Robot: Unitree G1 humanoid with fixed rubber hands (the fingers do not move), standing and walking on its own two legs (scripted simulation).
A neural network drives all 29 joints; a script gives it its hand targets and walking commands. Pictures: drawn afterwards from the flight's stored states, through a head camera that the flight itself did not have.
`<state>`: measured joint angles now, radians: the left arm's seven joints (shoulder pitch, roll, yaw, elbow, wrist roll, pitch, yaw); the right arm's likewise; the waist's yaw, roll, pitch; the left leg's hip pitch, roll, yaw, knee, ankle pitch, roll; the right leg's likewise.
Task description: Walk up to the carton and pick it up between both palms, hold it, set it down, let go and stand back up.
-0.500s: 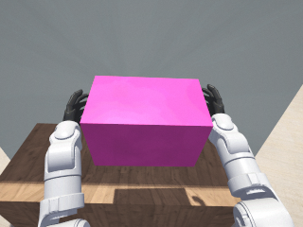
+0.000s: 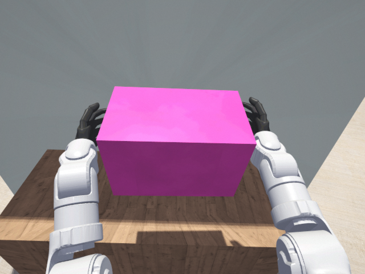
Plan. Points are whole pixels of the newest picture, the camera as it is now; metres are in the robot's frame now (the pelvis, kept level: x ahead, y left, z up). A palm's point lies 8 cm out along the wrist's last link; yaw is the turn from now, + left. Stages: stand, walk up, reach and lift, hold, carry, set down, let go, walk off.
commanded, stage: hold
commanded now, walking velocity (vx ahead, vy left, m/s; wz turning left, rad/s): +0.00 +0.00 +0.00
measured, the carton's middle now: (175, 143) +0.37 +0.01 +0.15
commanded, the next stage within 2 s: none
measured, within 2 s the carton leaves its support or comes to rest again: neither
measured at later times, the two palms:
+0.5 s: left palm (92, 140) +0.35 +0.18 +0.18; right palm (263, 132) +0.37 -0.18 +0.18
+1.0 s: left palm (92, 140) +0.35 +0.18 +0.18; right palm (264, 132) +0.36 -0.18 +0.19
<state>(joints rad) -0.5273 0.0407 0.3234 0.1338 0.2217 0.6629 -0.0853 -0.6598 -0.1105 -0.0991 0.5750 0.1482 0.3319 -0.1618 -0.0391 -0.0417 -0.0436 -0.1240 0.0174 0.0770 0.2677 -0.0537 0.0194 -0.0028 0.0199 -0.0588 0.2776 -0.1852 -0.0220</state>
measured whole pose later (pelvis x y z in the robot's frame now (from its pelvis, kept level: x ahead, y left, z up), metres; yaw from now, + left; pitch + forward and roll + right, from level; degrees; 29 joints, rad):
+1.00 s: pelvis +0.01 +0.00 +0.00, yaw +0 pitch -6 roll +0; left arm -0.49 0.02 0.32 0.07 0.23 0.69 -0.09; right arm -0.63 -0.13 -0.06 0.52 0.17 0.35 -0.17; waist -0.06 -0.03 -0.05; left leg -0.11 0.02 0.08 0.27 -0.06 0.02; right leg 0.02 0.02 -0.06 0.27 -0.19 -0.02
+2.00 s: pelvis +0.01 +0.00 +0.00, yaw +0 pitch -5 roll +0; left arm -0.47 0.01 0.32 0.05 0.23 0.69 -0.07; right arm -0.62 -0.14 -0.05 0.52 0.18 0.33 -0.16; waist -0.06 -0.03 -0.04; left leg -0.11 0.02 0.08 0.27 -0.07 0.01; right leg 0.02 0.02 -0.05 0.26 -0.19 -0.02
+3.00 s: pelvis +0.01 +0.00 +0.00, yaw +0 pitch -5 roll +0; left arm -0.46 0.01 0.31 0.04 0.23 0.70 -0.07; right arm -0.63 -0.14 -0.06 0.52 0.18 0.33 -0.15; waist -0.06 -0.03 -0.05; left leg -0.11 0.02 0.08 0.27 -0.07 0.02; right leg 0.01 0.02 -0.05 0.26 -0.19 -0.02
